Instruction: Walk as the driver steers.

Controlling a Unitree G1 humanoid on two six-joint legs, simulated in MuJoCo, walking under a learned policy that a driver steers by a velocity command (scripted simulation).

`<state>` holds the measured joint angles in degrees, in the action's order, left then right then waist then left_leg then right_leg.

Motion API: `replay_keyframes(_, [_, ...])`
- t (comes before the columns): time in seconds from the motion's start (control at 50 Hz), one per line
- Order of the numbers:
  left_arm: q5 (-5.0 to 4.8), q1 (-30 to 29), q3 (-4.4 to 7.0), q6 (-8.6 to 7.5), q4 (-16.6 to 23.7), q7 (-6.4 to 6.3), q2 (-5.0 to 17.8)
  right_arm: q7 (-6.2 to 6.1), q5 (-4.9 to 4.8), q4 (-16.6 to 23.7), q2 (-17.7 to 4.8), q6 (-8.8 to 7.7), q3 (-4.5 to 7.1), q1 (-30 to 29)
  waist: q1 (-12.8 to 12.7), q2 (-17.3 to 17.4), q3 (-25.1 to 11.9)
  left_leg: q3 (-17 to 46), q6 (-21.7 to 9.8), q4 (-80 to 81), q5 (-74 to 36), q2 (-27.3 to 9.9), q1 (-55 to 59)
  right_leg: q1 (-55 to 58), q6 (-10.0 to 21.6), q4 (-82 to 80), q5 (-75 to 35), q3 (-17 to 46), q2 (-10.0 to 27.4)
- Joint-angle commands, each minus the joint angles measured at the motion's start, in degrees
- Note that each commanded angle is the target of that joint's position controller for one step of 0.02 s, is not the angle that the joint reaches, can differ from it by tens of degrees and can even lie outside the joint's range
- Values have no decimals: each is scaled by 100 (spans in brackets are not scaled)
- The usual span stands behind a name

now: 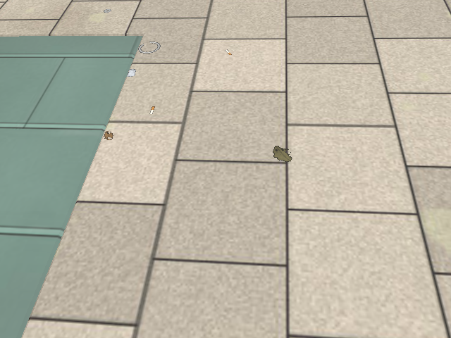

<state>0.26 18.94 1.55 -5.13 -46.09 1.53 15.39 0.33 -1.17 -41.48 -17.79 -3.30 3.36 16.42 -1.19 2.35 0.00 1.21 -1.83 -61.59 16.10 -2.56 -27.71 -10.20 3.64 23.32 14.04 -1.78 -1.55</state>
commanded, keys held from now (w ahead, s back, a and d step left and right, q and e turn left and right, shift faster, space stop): w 0.60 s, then w+e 0.40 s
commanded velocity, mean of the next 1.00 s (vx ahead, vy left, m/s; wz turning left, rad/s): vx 0.49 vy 0.00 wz -0.12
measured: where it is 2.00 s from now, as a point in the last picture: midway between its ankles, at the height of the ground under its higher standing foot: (279, 249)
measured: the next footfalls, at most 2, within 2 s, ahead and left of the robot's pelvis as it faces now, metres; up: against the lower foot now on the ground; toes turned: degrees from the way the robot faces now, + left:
left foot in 0.36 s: +0.38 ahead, +0.13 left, +0.00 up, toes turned +1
right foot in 0.88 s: +0.67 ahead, -0.12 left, +0.00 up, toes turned -8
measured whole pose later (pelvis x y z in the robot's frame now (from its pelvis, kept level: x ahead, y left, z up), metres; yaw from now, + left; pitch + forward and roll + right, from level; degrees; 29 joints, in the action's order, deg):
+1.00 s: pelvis +0.57 -0.03 -0.02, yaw -10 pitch +2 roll +1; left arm -0.8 10.8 2.9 -3.7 -39.3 2.3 17.1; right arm 0.4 -0.5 -46.2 -17.3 -5.4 2.1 14.9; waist 0.6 0.4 3.0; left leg 1.1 -0.8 -65.9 24.1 -0.7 -18.6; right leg -23.7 4.9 31.1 9.1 -0.1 -4.0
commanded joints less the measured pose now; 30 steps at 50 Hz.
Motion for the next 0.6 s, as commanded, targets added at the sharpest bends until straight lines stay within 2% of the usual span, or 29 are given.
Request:
replay_keyframes(0.02, [-20,-10,194,-96,321,-53,861,33,61,448,-356,-91,111,-340,-34,-709,325,171,107,252,-751,-370,-1525,819,792,-1600,-328,1638,1375])
replay_keyframes(0.08, [-44,142,198,-48,217,-102,894,34,75,620,-192,-99,53,-822,-132,-572,398,58,286,1200,-1333,-340,-1577,835,775,-1663,-1316,1104,1256])
replay_keyframes(0.12, [-56,263,197,-10,143,-140,922,79,57,733,-66,-143,-6,-1220,-254,-628,457,-64,321,1953,-1840,-250,-1302,724,702,-1692,-1584,791,1136])
replay_keyframes(0.16, [-81,475,208,19,41,-169,970,150,31,847,-8,-189,-46,-1637,-398,-597,567,-180,305,2513,-2184,-150,-1094,715,693,-1726,-1586,675,1167])
replay_keyframes(0.22, [-113,713,227,85,-109,-177,1008,259,-8,993,-22,-239,-60,-2063,-458,-561,717,-181,178,3001,-2194,-41,-1060,1069,719,-1602,-1760,677,1386])
replay_keyframes(0.28, [-137,718,281,164,-182,-207,1099,339,-7,1057,-174,-280,-17,-2094,-251,-658,597,-193,-92,3296,-1690,91,-855,1634,605,-1153,-2828,664,1594])
replay_keyframes(0.3, [-125,677,310,185,-177,-224,1184,328,7,1011,-294,-275,33,-1883,-93,-766,374,-289,-197,3293,-1451,239,-466,1768,548,-812,-3798,636,1592])
replay_keyframes(0.32, [-108,627,337,220,-169,-240,1263,290,19,898,-466,-258,117,-1418,185,-882,-10,-422,-338,3272,-1258,421,198,1835,490,-200,-4884,568,1533])
replay_keyframes(0.34, [-83,521,314,267,-134,-256,1228,225,16,647,-692,-236,239,-519,680,-837,-607,-529,-532,3425,-1472,505,1462,1535,335,876,-5374,357,1301])
replay_keyframes(0.36, [20,538,225,259,5,-280,1045,139,78,418,-991,-192,324,549,1071,-489,-1469,410,-860,3047,-1540,-375,3488,202,189,2487,-3885,326,1091])
replay_keyframes(0.38, [12,1422,-31,150,99,-193,143,160,126,289,-1436,-194,409,850,523,1166,-2393,3414,-1871,3452,-131,-1904,5572,-2177,-211,4711,854,393,-106])
replay_keyframes(0.4, [-136,977,87,12,14,-150,742,141,73,267,-802,-179,266,887,841,839,-2383,4248,-1777,4261,604,-1925,5380,-2814,-171,5362,1788,1123,-80])
replay_keyframes(0.42, [-308,286,194,-68,278,-118,1045,109,57,264,-654,-168,192,422,772,608,-1250,3281,-1499,4448,444,-1723,4520,-3223,-132,5432,1407,975,234])
replay_keyframes(0.44, [-287,-77,161,-118,390,-133,983,101,70,280,-575,-166,160,45,578,52,-699,2579,-1353,4597,-148,-1504,3604,-3084,-120,5131,884,782,534])
replay_keyframes(0.46, [-183,-239,177,-116,406,-146,911,124,118,278,-460,-182,129,-219,382,-156,-290,2075,-1292,4772,-787,-1270,2853,-2913,-168,4773,569,689,712])
replay_keyframes(0.48, [-140,-86,196,-64,368,-145,868,133,186,277,-349,-222,96,-358,158,14,-242,1736,-1254,4938,-1154,-1097,2398,-2538,-196,4575,337,738,881])
replay_keyframes(0.52, [-119,167,153,62,279,-153,642,153,131,195,-338,-294,108,-433,-30,126,-197,1358,-1344,5249,-1428,-976,1925,-2221,-317,4284,224,673,970])
replay_keyframes(0.56, [-64,-70,126,145,378,-181,551,143,86,47,-457,-356,134,-383,-63,103,64,1014,-1388,5466,-1626,-952,1573,-2373,-457,3836,24,595,1051])
replay_keyframes(0.6, [-25,-542,103,139,541,-187,515,92,95,-67,-571,-345,161,-243,56,48,247,744,-1352,5575,-1682,-855,1568,-2641,-554,3143,-621,552,1083])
